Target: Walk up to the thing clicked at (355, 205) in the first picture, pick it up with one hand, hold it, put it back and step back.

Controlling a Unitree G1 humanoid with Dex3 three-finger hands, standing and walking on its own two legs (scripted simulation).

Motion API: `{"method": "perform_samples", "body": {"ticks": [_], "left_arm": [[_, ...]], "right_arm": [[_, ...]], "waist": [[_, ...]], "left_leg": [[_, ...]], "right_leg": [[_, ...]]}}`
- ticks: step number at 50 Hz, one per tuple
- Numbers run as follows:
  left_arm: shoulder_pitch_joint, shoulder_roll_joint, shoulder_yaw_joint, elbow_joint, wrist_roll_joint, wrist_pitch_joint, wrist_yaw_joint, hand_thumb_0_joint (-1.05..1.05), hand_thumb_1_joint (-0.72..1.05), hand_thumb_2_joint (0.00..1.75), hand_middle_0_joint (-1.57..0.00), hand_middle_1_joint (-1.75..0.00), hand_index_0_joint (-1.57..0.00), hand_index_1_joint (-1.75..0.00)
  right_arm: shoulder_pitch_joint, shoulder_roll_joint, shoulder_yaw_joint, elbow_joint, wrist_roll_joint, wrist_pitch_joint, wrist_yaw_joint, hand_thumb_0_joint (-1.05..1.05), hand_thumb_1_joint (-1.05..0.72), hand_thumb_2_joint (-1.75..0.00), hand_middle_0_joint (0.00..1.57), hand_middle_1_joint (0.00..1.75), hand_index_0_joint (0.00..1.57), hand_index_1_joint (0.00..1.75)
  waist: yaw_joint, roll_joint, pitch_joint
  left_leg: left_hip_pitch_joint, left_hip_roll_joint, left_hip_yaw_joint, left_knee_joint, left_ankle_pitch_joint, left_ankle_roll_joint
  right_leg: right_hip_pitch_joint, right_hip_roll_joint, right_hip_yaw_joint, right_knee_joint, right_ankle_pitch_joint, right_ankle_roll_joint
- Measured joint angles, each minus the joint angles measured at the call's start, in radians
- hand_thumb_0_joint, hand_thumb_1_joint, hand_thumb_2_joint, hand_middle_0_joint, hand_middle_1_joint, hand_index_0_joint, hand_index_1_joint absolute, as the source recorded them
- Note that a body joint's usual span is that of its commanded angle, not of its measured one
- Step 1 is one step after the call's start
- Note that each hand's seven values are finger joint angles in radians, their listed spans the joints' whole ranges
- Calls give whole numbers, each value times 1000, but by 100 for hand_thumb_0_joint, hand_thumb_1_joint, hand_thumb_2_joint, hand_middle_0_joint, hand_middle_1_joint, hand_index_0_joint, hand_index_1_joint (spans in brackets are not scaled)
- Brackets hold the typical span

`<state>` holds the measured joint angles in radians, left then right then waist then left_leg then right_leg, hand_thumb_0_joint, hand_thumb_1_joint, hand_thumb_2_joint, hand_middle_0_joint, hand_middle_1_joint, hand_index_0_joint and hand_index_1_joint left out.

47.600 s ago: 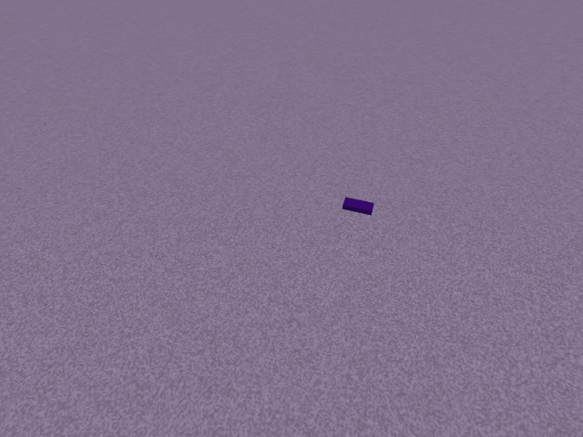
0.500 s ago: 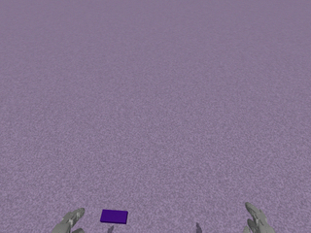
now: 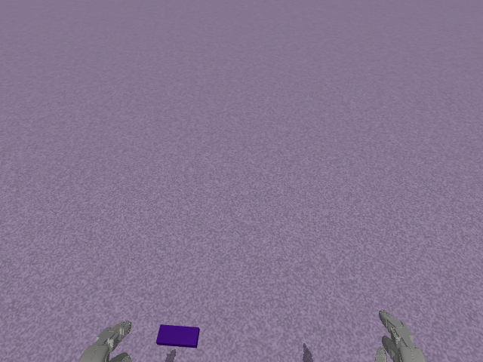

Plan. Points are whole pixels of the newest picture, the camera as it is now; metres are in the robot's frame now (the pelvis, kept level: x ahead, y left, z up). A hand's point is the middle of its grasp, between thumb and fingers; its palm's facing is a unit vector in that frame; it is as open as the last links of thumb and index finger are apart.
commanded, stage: home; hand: left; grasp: from above
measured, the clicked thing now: (178, 336) +0.42 +0.25 -0.70
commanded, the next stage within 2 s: stand in 0.74 s
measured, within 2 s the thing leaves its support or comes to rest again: neither
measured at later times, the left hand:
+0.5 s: hand out of the picture +0.17 +0.18 -0.04, palm faces +0.05 -0.98 -0.20, open 7.4 cm
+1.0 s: hand out of the picture +0.15 +0.21 -0.09, palm faces +0.02 -0.95 -0.32, open 7.4 cm
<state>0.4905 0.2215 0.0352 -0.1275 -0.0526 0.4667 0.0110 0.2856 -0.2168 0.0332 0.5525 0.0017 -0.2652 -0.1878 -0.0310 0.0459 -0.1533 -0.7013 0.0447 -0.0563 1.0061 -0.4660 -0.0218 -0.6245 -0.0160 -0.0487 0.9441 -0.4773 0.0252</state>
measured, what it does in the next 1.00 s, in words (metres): stands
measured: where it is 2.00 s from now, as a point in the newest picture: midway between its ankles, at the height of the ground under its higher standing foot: outside the picture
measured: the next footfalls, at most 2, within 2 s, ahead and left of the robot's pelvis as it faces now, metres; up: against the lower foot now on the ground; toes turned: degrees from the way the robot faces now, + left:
none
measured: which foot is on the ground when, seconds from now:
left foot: down 0.00-1.00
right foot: down 0.00-1.00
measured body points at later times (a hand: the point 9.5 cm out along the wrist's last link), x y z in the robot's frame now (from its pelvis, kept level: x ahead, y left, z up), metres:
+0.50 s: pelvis +0.01 +0.00 +0.00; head +0.02 +0.01 +0.45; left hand +0.16 +0.23 -0.03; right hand +0.17 -0.24 -0.06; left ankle +0.02 +0.13 -0.68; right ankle +0.00 -0.14 -0.68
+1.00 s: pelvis +0.00 +0.00 +0.02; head +0.02 +0.00 +0.47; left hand +0.15 +0.26 -0.06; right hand +0.14 -0.26 -0.09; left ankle +0.02 +0.13 -0.68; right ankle +0.00 -0.14 -0.68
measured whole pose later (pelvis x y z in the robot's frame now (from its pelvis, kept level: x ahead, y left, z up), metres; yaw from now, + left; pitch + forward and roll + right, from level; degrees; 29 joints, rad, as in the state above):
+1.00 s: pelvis +0.00 +0.00 +0.02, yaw +0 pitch +2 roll +0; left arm 0.24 0.28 0.02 0.45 0.05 0.13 0.03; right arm 0.18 -0.28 -0.01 0.79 -0.07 -0.07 -0.03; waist 0.03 -0.01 0.00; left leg -0.50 0.01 -0.02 0.87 -0.41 -0.01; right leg -0.46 -0.05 -0.02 0.88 -0.45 0.03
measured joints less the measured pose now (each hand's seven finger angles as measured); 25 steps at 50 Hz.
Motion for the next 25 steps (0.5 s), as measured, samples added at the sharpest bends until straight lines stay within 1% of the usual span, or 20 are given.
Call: {"method": "perform_samples", "body": {"ticks": [25], "left_arm": [[11,3,-2,-18,-1,2,6,1,91,90,-20,-29,-20,-30]], "right_arm": [[5,1,-6,-3,0,18,4,2,-90,-90,20,30,21,30]], "waist": [[-3,0,-8]], "left_leg": [[-4,0,2,9,-15,3]], "right_leg": [[-2,0,3,3,-11,3]]}}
